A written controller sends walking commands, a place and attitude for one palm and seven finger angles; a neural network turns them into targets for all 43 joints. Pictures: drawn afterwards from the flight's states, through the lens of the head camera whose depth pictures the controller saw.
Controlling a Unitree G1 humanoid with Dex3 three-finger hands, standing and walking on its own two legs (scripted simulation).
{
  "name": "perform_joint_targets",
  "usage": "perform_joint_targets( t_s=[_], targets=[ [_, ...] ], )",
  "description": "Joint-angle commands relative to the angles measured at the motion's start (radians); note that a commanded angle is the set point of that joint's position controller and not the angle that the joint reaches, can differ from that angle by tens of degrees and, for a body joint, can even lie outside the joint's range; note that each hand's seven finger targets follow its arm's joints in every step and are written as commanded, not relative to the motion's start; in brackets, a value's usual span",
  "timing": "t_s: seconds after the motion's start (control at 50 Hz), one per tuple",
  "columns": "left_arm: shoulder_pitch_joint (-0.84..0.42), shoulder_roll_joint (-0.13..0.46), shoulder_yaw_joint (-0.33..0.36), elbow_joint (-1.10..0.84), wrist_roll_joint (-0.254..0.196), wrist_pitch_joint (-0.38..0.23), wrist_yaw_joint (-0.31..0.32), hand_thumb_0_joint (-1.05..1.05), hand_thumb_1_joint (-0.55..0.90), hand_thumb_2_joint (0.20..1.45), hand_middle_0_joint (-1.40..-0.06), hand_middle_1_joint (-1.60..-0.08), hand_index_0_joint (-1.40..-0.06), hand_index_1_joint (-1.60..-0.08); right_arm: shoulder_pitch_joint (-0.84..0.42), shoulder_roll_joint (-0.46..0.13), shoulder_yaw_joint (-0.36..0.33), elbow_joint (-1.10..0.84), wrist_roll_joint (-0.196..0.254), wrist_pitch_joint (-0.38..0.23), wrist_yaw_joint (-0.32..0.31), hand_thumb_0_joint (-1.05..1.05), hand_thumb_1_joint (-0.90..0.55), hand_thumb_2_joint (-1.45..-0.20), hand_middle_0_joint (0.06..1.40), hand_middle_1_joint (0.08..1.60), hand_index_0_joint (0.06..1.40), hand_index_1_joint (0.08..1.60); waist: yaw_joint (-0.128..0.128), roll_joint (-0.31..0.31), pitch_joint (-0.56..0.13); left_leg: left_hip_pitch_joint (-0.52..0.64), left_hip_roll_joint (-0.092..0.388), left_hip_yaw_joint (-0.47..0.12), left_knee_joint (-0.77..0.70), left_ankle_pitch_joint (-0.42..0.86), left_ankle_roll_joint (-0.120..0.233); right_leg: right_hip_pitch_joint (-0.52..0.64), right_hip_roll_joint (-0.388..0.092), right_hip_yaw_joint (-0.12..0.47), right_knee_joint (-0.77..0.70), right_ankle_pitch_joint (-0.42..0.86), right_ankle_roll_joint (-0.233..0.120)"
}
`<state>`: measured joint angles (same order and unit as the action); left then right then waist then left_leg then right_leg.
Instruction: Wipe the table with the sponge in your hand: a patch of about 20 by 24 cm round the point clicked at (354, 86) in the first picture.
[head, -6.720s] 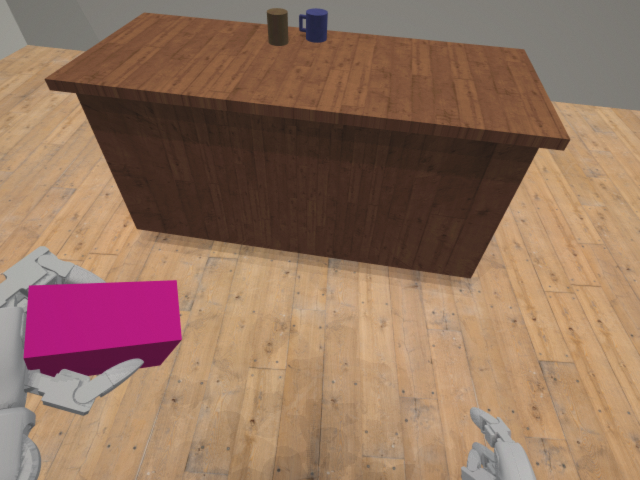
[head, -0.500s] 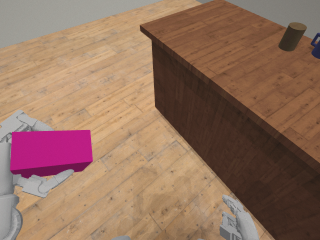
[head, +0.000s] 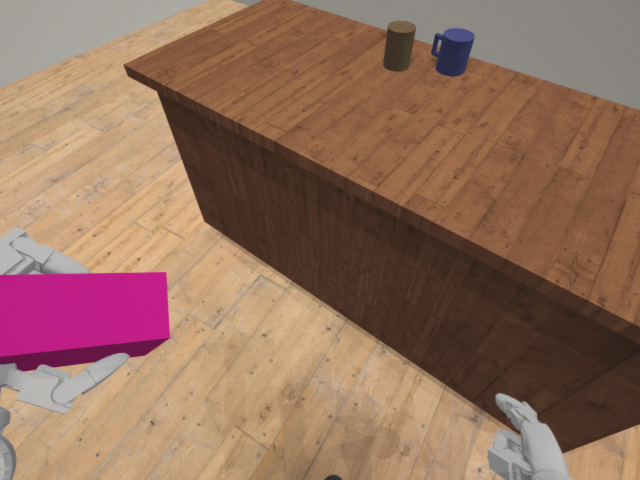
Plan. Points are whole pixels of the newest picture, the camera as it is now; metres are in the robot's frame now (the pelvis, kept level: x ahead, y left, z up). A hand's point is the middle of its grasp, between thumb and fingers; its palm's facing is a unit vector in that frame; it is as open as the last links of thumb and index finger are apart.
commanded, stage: turn to face it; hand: left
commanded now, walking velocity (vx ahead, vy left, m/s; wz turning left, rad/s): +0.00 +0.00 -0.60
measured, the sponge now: (109, 321) +0.22 +0.21 +0.16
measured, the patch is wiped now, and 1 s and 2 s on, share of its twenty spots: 0.00 0.00 0.00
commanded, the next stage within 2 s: take the last steps up to it in 1.56 s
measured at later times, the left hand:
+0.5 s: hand (253, 355) +0.20 +0.07 +0.16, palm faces +0.02 -0.85 -0.52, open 10.1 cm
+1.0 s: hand (321, 463) +0.13 +0.01 +0.17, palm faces -0.06 -0.86 -0.50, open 10.1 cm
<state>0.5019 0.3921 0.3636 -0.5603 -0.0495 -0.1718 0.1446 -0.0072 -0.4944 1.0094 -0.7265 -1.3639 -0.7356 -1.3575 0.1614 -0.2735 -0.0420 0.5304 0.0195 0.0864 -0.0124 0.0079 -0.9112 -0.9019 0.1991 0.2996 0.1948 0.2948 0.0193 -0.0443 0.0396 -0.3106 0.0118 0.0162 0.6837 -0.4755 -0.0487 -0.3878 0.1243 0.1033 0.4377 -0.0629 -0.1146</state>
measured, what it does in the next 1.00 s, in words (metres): walks backwards, turning right: left foot, then right foot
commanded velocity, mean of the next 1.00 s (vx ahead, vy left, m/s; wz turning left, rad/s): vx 0.00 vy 0.00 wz -0.60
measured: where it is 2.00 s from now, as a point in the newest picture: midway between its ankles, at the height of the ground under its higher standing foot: outside the picture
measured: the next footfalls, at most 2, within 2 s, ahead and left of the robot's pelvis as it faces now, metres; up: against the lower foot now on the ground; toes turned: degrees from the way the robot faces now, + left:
left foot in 0.06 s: +0.01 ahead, +0.16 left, +0.00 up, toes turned +1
right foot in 0.30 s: +0.02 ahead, -0.13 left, +0.00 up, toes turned -14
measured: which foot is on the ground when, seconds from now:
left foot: up 0.00-0.04, down 0.06-0.30, up 0.32-0.76, down 0.78-1.00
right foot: down 0.00-0.08, up 0.10-0.28, down 0.30-0.80, up 0.82-1.00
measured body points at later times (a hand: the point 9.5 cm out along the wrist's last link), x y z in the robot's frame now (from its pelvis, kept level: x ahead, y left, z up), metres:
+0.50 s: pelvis -0.09 -0.06 -0.01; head -0.03 -0.11 +0.43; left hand +0.19 +0.12 +0.19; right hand -0.01 -0.33 -0.13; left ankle -0.08 +0.12 -0.66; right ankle -0.02 -0.12 -0.74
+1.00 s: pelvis -0.18 -0.08 -0.02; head -0.17 -0.11 +0.43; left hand +0.12 +0.06 +0.20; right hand -0.13 -0.35 -0.11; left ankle -0.10 +0.09 -0.74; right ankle -0.18 -0.19 -0.71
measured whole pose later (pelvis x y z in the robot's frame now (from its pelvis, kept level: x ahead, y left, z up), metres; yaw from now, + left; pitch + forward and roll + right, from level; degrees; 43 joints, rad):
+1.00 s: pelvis -0.18 -0.08 -0.02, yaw -35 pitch -1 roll +2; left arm 0.49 0.39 0.39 -0.53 -0.04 -0.18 0.13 -0.01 -0.50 1.01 -0.72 -1.37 -0.74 -1.36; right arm 0.21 -0.16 0.01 0.52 0.03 0.00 0.00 0.01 -0.91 -0.90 0.20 0.30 0.20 0.30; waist 0.08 0.02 0.07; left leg -0.20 0.17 0.16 0.60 -0.35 -0.11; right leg -0.50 0.00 -0.01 0.92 -0.43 0.05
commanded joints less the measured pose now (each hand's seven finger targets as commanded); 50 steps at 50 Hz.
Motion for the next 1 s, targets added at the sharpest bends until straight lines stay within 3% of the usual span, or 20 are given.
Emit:
perform_joint_targets(
  t_s=[0.0, 0.02, 0.06, 0.08, 0.12, 0.16, 0.26, 0.28, 0.3, 0.34, 0.36, 0.4, 0.48, 0.72, 0.76, 0.78, 0.8, 0.86, 0.9, 0.98],
  targets=[
    [-0.074, 0.175, 0.121, -0.189, -0.007, -0.073, 0.019, 0.000, 0.100, 1.300, -1.200, -1.600, -1.200, -1.600, -0.038, -0.052, -0.005, -0.152, -0.006, -0.039, -0.001, 0.000, -0.900, -0.900, 0.200, 0.300, 0.200, 0.300, 0.004, 0.010, -0.199, 0.178, 0.024, 0.018, -0.244, 0.058, 0.035, 0.055, -0.237, 0.325, -0.153, -0.249, 0.051],
    [-0.096, 0.174, 0.116, -0.195, -0.007, -0.079, 0.012, 0.000, 0.100, 1.300, -1.200, -1.600, -1.200, -1.600, -0.030, -0.062, -0.008, -0.157, -0.009, -0.042, -0.002, 0.000, -0.900, -0.900, 0.200, 0.300, 0.200, 0.300, -0.003, 0.056, -0.173, 0.238, 0.081, -0.020, -0.312, 0.037, 0.066, -0.035, -0.186, 0.290, -0.102, -0.308, 0.084],
    [-0.143, 0.189, 0.131, -0.234, 0.002, -0.092, 0.002, 0.000, 0.100, 1.300, -1.200, -1.600, -1.200, -1.600, -0.055, -0.073, -0.011, -0.177, -0.007, -0.063, -0.007, 0.000, -0.900, -0.900, 0.200, 0.300, 0.200, 0.300, 0.007, 0.286, -0.119, 0.271, 0.357, -0.241, -0.424, 0.157, 0.172, -0.208, -0.045, 0.066, 0.302, -0.353, 0.133],
    [-0.129, 0.209, 0.155, -0.206, 0.013, -0.088, 0.007, 0.000, 0.100, 1.300, -1.200, -1.600, -1.200, -1.600, -0.052, -0.040, -0.005, -0.177, -0.002, -0.080, -0.014, 0.000, -0.900, -0.900, 0.200, 0.300, 0.200, 0.300, 0.016, 0.292, -0.115, 0.176, 0.432, -0.215, -0.419, 0.261, 0.217, -0.199, -0.061, -0.024, 0.575, -0.370, 0.151],
    [-0.086, 0.176, 0.150, -0.149, 0.015, -0.082, -0.007, 0.000, 0.100, 1.300, -1.200, -1.600, -1.200, -1.600, -0.053, -0.040, -0.013, -0.163, -0.003, -0.092, -0.007, 0.000, -0.900, -0.900, 0.200, 0.300, 0.200, 0.300, 0.027, 0.269, -0.052, -0.009, 0.411, -0.062, -0.414, 0.236, 0.212, -0.128, -0.110, -0.036, 0.711, -0.367, 0.161],
    [-0.165, 0.137, 0.090, -0.188, 0.006, -0.072, -0.013, 0.000, 0.100, 1.300, -1.200, -1.600, -1.200, -1.600, -0.037, -0.049, -0.005, -0.166, 0.008, -0.110, 0.004, 0.000, -0.900, -0.900, 0.200, 0.300, 0.200, 0.300, 0.022, 0.290, 0.014, 0.008, 0.355, 0.090, -0.354, 0.299, 0.153, -0.107, -0.149, -0.098, 0.523, -0.369, 0.165],
    [-0.274, 0.135, 0.052, -0.104, 0.025, -0.053, 0.005, 0.000, 0.100, 1.300, -1.200, -1.600, -1.200, -1.600, 0.007, -0.071, -0.008, -0.142, 0.010, -0.161, -0.004, 0.000, -0.900, -0.900, 0.200, 0.300, 0.200, 0.300, 0.000, 0.133, -0.018, -0.012, 0.267, 0.124, -0.054, 0.244, 0.047, 0.186, -0.110, -0.168, 0.087, -0.183, 0.155],
    [-0.306, 0.164, 0.067, -0.108, 0.026, -0.054, 0.010, 0.000, 0.100, 1.300, -1.200, -1.600, -1.200, -1.600, -0.001, -0.054, -0.006, -0.141, 0.012, -0.166, -0.005, 0.000, -0.900, -0.900, 0.200, 0.300, 0.200, 0.300, -0.004, -0.076, -0.035, -0.052, 0.170, 0.144, 0.153, 0.098, 0.007, 0.201, -0.224, 0.034, -0.024, -0.017, 0.091],
    [-0.284, 0.231, 0.131, -0.103, 0.020, -0.054, 0.023, 0.000, 0.100, 1.300, -1.200, -1.600, -1.200, -1.600, -0.054, -0.028, 0.003, -0.162, 0.006, -0.169, -0.012, 0.000, -0.900, -0.900, 0.200, 0.300, 0.200, 0.300, 0.017, -0.322, -0.071, -0.208, 0.041, 0.101, 0.405, -0.175, -0.024, 0.222, -0.417, 0.389, -0.117, 0.157, -0.020],
    [-0.237, 0.222, 0.143, -0.166, 0.000, -0.055, 0.019, 0.000, 0.100, 1.300, -1.200, -1.600, -1.200, -1.600, -0.081, -0.038, -0.009, -0.158, 0.002, -0.151, -0.010, 0.000, -0.900, -0.900, 0.200, 0.300, 0.200, 0.300, 0.020, -0.212, -0.100, -0.131, 0.066, -0.078, 0.548, -0.054, -0.016, 0.099, -0.406, 0.450, -0.205, -0.207, 0.009],
    [-0.140, 0.253, 0.199, -0.187, -0.006, -0.066, 0.023, 0.000, 0.100, 1.300, -1.200, -1.600, -1.200, -1.600, -0.097, -0.017, 0.008, -0.151, -0.006, -0.135, -0.003, 0.000, -0.900, -0.900, 0.200, 0.300, 0.200, 0.300, 0.024, -0.046, -0.128, -0.186, 0.069, -0.078, 0.554, 0.015, -0.024, 0.164, -0.387, 0.429, -0.156, -0.227, -0.023],
    [-0.019, 0.222, 0.206, -0.230, -0.021, -0.088, 0.026, 0.000, 0.100, 1.300, -1.200, -1.600, -1.200, -1.600, -0.089, 0.001, 0.025, -0.135, -0.010, -0.098, 0.009, 0.000, -0.900, -0.900, 0.200, 0.300, 0.200, 0.300, 0.011, 0.042, -0.212, -0.208, 0.063, -0.063, 0.493, 0.069, -0.036, 0.275, -0.339, 0.302, -0.093, -0.140, -0.034],
    [0.076, 0.242, 0.262, -0.260, -0.032, -0.117, 0.037, 0.000, 0.100, 1.300, -1.200, -1.600, -1.200, -1.600, -0.081, -0.026, -0.002, -0.136, -0.013, -0.072, 0.014, 0.000, -0.900, -0.900, 0.200, 0.300, 0.200, 0.300, 0.010, -0.001, -0.276, -0.180, 0.037, -0.033, 0.293, 0.025, -0.039, 0.356, -0.313, 0.280, -0.113, -0.026, -0.004],
    [-0.008, 0.161, 0.127, -0.165, -0.014, -0.078, 0.011, 0.000, 0.100, 1.300, -1.200, -1.600, -1.200, -1.600, -0.033, -0.078, -0.023, -0.145, 0.005, -0.007, 0.017, 0.000, -0.900, -0.900, 0.200, 0.300, 0.200, 0.300, -0.011, -0.057, -0.217, 0.144, -0.020, 0.033, -0.168, -0.043, 0.042, 0.074, -0.212, 0.340, -0.260, -0.354, 0.103],
    [-0.098, 0.183, 0.107, -0.234, -0.012, -0.091, 0.002, 0.000, 0.100, 1.300, -1.200, -1.600, -1.200, -1.600, -0.019, -0.093, -0.026, -0.146, -0.009, -0.015, 0.006, 0.000, -0.900, -0.900, 0.200, 0.300, 0.200, 0.300, -0.032, 0.081, -0.191, 0.300, 0.124, -0.095, -0.356, -0.042, 0.128, -0.116, -0.104, 0.244, -0.044, -0.383, 0.163],
    [-0.105, 0.183, 0.120, -0.242, -0.008, -0.096, -0.006, 0.000, 0.100, 1.300, -1.200, -1.600, -1.200, -1.600, -0.053, -0.098, -0.027, -0.158, -0.024, -0.037, 0.000, 0.000, -0.900, -0.900, 0.200, 0.300, 0.200, 0.300, -0.021, 0.272, -0.140, 0.297, 0.349, -0.290, -0.447, -0.037, 0.217, -0.260, -0.008, 0.083, 0.331, -0.349, 0.180],
    [-0.144, 0.211, 0.139, -0.276, 0.015, -0.095, -0.002, 0.000, 0.100, 1.300, -1.200, -1.600, -1.200, -1.600, -0.087, -0.067, -0.019, -0.172, -0.019, -0.070, -0.009, 0.000, -0.900, -0.900, 0.200, 0.300, 0.200, 0.300, -0.001, 0.269, -0.097, 0.154, 0.493, -0.339, -0.455, 0.051, 0.286, -0.287, -0.049, 0.006, 0.687, -0.346, 0.183],
    [-0.133, 0.242, 0.179, -0.307, 0.017, -0.085, -0.002, 0.000, 0.100, 1.300, -1.200, -1.600, -1.200, -1.600, -0.071, -0.057, -0.032, -0.163, -0.001, -0.107, -0.002, 0.000, -0.900, -0.900, 0.200, 0.300, 0.200, 0.300, 0.029, 0.282, -0.069, 0.029, 0.393, 0.029, -0.406, 0.115, 0.189, -0.234, -0.118, -0.033, 0.873, -0.330, 0.160],
    [-0.067, 0.151, 0.121, -0.196, -0.001, -0.072, 0.007, 0.000, 0.100, 1.300, -1.200, -1.600, -1.200, -1.600, -0.057, -0.043, -0.015, -0.145, 0.008, -0.123, 0.003, 0.000, -0.900, -0.900, 0.200, 0.300, 0.200, 0.300, 0.022, 0.315, 0.046, -0.037, 0.365, 0.065, -0.363, 0.183, 0.151, -0.169, -0.166, -0.080, 0.624, -0.378, 0.162],
    [-0.211, 0.124, 0.077, -0.124, 0.013, -0.072, 0.013, 0.000, 0.100, 1.300, -1.200, -1.600, -1.200, -1.600, 0.005, -0.077, -0.020, -0.122, 0.010, -0.169, -0.001, 0.000, -0.900, -0.900, 0.200, 0.300, 0.200, 0.300, 0.002, 0.196, -0.009, -0.006, 0.309, 0.146, -0.122, 0.244, 0.057, 0.121, -0.101, -0.219, 0.194, -0.283, 0.182]
  ],
)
